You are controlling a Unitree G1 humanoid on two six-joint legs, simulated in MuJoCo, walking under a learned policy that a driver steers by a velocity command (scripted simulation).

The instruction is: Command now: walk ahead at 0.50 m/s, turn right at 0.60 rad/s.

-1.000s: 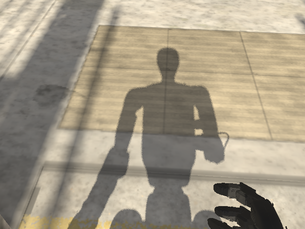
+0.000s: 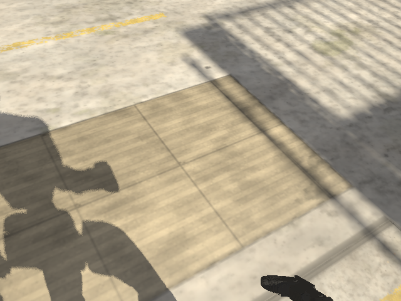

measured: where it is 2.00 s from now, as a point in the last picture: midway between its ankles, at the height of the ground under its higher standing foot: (213, 238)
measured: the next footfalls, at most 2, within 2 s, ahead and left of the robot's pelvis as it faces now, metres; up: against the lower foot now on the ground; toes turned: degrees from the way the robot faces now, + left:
right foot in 0.44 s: +0.26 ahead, -0.19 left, +0.00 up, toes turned -19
left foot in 1.00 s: +0.59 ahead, -0.02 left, +0.00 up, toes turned -19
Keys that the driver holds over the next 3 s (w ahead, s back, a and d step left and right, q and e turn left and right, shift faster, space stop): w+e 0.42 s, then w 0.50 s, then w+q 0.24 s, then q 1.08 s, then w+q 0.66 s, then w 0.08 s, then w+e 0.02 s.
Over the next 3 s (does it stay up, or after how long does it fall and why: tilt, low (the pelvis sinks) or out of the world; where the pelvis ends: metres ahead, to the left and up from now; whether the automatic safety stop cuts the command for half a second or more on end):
stays up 0.79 0.13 0.17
